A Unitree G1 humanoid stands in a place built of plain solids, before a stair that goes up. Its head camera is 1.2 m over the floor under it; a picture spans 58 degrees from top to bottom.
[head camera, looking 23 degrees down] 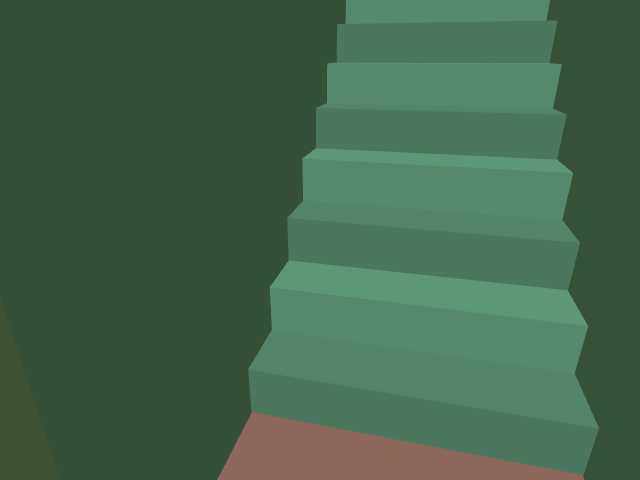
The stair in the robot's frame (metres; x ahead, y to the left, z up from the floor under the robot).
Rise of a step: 0.19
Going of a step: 0.24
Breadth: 1.10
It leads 14 degrees to the right of straight ahead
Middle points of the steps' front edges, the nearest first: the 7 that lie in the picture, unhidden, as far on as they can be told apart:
1.08 -0.28 0.20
1.32 -0.34 0.39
1.56 -0.40 0.59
1.79 -0.46 0.78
2.03 -0.51 0.97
2.27 -0.57 1.17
2.50 -0.63 1.36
